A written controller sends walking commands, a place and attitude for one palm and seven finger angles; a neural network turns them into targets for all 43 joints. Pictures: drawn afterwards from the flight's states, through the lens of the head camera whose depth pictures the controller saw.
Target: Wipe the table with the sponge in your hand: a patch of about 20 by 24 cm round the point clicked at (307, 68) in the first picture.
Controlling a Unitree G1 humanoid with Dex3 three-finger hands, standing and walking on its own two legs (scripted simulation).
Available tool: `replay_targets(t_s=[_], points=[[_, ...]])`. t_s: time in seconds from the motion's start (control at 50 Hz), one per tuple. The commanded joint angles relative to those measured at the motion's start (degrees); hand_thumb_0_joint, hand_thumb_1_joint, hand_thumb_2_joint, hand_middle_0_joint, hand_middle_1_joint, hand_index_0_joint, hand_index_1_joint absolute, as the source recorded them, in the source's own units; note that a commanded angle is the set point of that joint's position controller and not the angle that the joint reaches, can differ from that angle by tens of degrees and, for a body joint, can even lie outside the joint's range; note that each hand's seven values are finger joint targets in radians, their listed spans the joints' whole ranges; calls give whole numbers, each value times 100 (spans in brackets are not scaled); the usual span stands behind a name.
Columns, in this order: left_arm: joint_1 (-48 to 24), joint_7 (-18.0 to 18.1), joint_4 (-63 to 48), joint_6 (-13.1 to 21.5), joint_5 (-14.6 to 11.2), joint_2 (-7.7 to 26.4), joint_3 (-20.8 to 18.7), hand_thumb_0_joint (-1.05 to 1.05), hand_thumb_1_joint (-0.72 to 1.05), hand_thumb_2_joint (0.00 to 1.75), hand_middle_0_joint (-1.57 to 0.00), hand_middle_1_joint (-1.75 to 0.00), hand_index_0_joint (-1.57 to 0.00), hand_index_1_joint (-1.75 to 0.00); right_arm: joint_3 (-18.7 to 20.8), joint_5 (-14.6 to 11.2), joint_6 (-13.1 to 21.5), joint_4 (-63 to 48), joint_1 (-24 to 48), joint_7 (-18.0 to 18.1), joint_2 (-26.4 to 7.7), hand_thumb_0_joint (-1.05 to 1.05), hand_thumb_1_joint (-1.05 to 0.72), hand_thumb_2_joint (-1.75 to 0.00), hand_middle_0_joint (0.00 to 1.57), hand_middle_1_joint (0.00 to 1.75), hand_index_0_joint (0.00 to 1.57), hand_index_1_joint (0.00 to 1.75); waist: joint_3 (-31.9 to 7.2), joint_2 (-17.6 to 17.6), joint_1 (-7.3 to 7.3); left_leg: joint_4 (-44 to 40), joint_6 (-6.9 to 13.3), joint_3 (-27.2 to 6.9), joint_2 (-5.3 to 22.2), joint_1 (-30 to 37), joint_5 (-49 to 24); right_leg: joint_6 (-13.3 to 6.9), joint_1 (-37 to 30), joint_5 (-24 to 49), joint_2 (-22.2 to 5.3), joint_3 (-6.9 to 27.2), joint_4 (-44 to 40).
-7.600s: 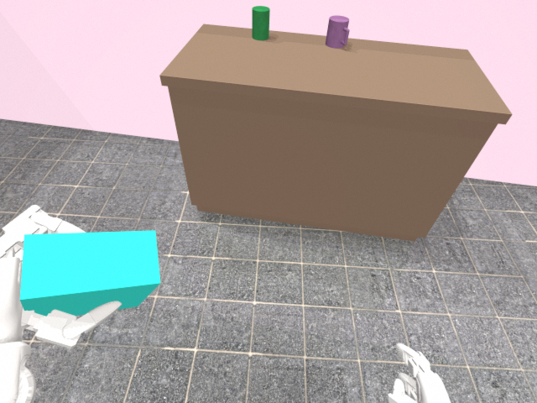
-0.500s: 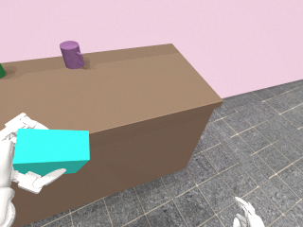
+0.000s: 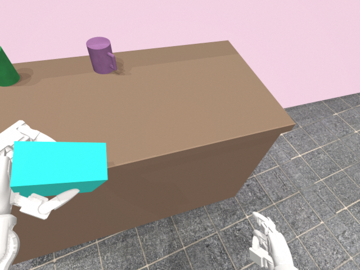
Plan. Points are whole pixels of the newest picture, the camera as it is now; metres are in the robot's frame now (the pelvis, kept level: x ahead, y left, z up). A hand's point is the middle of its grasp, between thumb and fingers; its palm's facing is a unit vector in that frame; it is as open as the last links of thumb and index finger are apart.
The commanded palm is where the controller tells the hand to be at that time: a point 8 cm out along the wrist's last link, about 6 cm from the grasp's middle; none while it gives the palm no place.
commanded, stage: come to a stop and stand still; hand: left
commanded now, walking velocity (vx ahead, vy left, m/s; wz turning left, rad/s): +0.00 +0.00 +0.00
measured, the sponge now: (73, 171) +0.24 +0.22 +0.13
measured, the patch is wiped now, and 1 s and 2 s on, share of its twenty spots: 0.00 0.00 0.00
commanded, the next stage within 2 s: look again from close up in 0.22 s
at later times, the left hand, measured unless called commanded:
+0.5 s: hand (46, 177) +0.21 +0.24 +0.15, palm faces +0.40 -0.84 -0.37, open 10.1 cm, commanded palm +0.16 +0.27 +0.17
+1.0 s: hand (41, 176) +0.22 +0.26 +0.14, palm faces +0.40 -0.85 -0.35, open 10.1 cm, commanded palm +0.17 +0.29 +0.17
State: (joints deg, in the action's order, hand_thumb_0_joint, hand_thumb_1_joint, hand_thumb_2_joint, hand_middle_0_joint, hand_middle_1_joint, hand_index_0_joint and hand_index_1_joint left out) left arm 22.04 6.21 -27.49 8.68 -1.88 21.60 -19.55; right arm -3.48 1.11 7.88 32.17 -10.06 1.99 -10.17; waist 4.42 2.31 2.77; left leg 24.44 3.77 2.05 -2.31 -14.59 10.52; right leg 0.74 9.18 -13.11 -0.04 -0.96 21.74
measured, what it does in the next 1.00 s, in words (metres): stands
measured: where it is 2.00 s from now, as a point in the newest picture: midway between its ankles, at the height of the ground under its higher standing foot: outside the picture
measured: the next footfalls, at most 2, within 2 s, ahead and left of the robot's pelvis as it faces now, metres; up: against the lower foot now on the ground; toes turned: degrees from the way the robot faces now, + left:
left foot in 1.46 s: +0.16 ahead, +0.20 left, +0.00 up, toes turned +0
right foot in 1.66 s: +0.15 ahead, -0.02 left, +0.00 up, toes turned +0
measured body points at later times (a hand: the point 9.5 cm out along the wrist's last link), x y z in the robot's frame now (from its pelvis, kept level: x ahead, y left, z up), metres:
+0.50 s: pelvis +0.00 -0.01 +0.00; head +0.02 +0.00 +0.45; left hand +0.19 +0.28 +0.17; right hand +0.18 -0.23 -0.08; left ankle +0.03 +0.07 -0.74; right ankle -0.02 -0.13 -0.74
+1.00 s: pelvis +0.02 +0.01 -0.01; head +0.02 +0.02 +0.44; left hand +0.19 +0.30 +0.16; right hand +0.19 -0.24 -0.08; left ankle +0.03 +0.07 -0.74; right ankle -0.02 -0.13 -0.74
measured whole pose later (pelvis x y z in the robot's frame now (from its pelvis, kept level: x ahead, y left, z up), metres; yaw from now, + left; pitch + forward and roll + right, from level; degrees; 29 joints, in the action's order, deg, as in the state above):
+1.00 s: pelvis +0.02 +0.01 -0.01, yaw +1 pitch +0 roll -2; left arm 26.5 6.9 -25.3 9.3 -2.5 20.3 -18.2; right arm 0.1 0.1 4.3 34.0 -12.6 2.7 -13.6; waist 0.5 0.1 1.4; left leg 32.1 4.4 1.0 -2.2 -15.7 16.2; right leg 0.8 8.5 -17.4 0.1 -2.1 26.3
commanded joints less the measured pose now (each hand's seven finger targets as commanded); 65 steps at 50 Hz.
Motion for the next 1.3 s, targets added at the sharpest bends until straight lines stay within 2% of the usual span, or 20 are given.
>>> replay_targets(t_s=[0.0,0.12,0.3,0.44,0.62,0.72,0.82,0.88,0.92,0.96,1.0,1.04,1.1,1.16,1.18,1.2,1.22,1.24,1.26,1.28], points=[[-156,111,-1491,442,-90,861,-623,0,10,130,-120,-160,-120,-160,394,-70,224,-864,278,33,-805,0,-90,-90,20,30,20,30,-1724,-948,-110,-36,-486,-548,626,1352,-3010,-170,-128,1494,-16,-36,136],[55,98,-1094,369,-146,850,-706,0,10,130,-120,-160,-120,-160,432,-116,23,-897,338,64,-844,0,-90,-90,20,30,20,30,-1394,-678,-121,-238,-546,-603,643,893,-2314,-157,-164,1186,-26,-29,-3],[-304,153,-1276,421,-128,836,-538,0,10,130,-120,-160,-120,-160,410,-100,44,-916,453,174,-855,0,-90,-90,20,30,20,30,-1181,-750,-119,-552,-390,-643,561,511,-584,-177,-271,753,-127,132,-251],[-318,175,-839,408,-106,780,-507,0,10,130,-120,-160,-120,-160,429,-108,35,-828,438,187,-852,0,-90,-90,20,30,20,30,-942,-494,-130,-519,-329,-590,430,445,-63,-196,-85,504,-190,282,-604],[-158,149,-1010,380,-142,830,-523,0,10,130,-120,-160,-120,-160,441,-129,-23,-846,431,188,-842,0,-90,-90,20,30,20,30,-1120,-442,-121,-398,-303,-518,373,578,-787,-146,-270,982,-179,198,-546],[-43,150,-1001,369,-151,850,-559,0,10,130,-120,-160,-120,-160,483,-131,-55,-838,411,170,-876,0,-90,-90,20,30,20,30,-1120,-439,-136,-264,-256,-470,349,534,-707,-144,-314,996,-266,233,-551],[-44,158,-959,401,-160,861,-546,0,10,130,-120,-160,-120,-160,553,-114,-64,-806,412,135,-908,0,-90,-90,20,30,20,30,-923,-217,-195,222,-153,-445,274,145,243,-337,-93,-179,-625,614,-628],[-190,171,-1098,442,-152,962,-575,0,10,130,-120,-160,-120,-160,585,-114,-61,-769,444,115,-973,0,-90,-90,20,30,20,30,-755,-324,-224,517,-143,-467,269,37,422,-505,159,-648,-835,830,-533],[-321,165,-1123,491,-135,888,-511,0,10,130,-120,-160,-120,-160,578,-137,-64,-758,380,102,-952,0,-90,-90,20,30,20,30,-672,-368,-264,408,-112,-548,333,49,430,-513,246,-548,-718,732,-238],[-429,161,-1135,539,-116,911,-564,0,10,130,-120,-160,-120,-160,577,-140,-56,-742,366,95,-994,0,-90,-90,20,30,20,30,-684,-669,-272,17,-31,-878,516,168,402,-405,306,-216,-370,382,363],[-586,158,-1342,602,-98,911,-563,0,10,130,-120,-160,-120,-160,566,-144,0,-778,360,127,-1025,0,-90,-90,20,30,20,30,-783,-1280,-282,-504,95,-1602,958,522,145,-207,624,-90,-33,-121,1368],[-587,161,-1382,645,-58,946,-570,0,10,130,-120,-160,-120,-160,560,-92,62,-759,241,116,-959,0,-90,-90,20,30,20,30,-757,-1494,-298,-718,289,-2057,1341,1190,-544,-158,1486,-1181,50,-154,2020],[-292,180,-1526,673,-26,969,-637,0,10,130,-120,-160,-120,-160,570,-57,179,-743,136,46,-929,0,-90,-90,20,30,20,30,-944,-1168,-255,-384,449,-1828,1410,1364,-1716,-206,1507,-1402,-94,-135,1992],[247,167,-1279,658,-33,852,-660,0,10,130,-120,-160,-120,-160,554,-101,125,-785,246,-38,-959,0,-90,-90,20,30,20,30,-1048,-930,-161,162,122,-994,978,184,-1509,-258,31,-328,-138,-346,646],[535,180,-1121,676,-67,984,-843,0,10,130,-120,-160,-120,-160,541,-111,78,-810,331,-45,-969,0,-90,-90,20,30,20,30,-1186,-684,-92,602,4,-794,820,-492,-1152,-376,-818,344,-321,-127,315],[694,187,-1032,700,-82,1078,-922,0,10,130,-120,-160,-120,-160,543,-129,5,-836,327,-55,-865,0,-90,-90,20,30,20,30,-1401,219,-64,1667,-117,-514,487,-1501,-565,-734,-1756,657,-1020,948,189],[622,169,-1078,703,-152,1087,-953,0,10,130,-120,-160,-120,-160,638,-150,-9,-897,277,-84,-888,0,-90,-90,20,30,20,30,-1305,1107,-145,3000,-254,-149,89,-2268,545,-1354,-1842,1022,-2140,2547,-196],[411,149,-1069,783,-205,1027,-986,0,10,130,-120,-160,-120,-160,670,-131,6,-827,218,-120,-981,0,-90,-90,20,30,20,30,-1025,867,-205,3786,-343,-464,235,-2482,1764,-1636,-1236,430,-2644,2935,-477],[398,129,-1035,773,-166,890,-904,0,10,130,-120,-160,-120,-160,761,-179,-45,-747,83,-147,-1032,0,-90,-90,20,30,20,30,-709,900,-249,4008,-342,-787,470,-2653,1814,-1656,-938,232,-2579,2854,-484],[485,154,-1071,761,-182,1138,-1126,0,10,130,-120,-160,-120,-160,747,-218,-112,-722,142,-165,-1035,0,-90,-90,20,30,20,30,-620,581,-216,3902,-298,-929,621,-2692,1937,-1579,-840,502,-2527,2680,-314]])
